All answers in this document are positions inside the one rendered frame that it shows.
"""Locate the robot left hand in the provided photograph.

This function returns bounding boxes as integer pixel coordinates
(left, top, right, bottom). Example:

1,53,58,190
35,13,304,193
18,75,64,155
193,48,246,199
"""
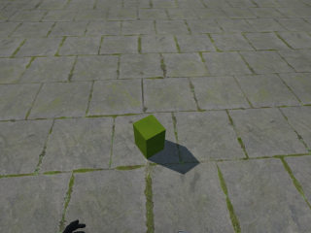
62,219,86,233

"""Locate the carton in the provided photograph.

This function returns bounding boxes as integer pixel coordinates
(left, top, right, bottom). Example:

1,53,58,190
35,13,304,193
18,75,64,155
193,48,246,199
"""
133,115,166,159

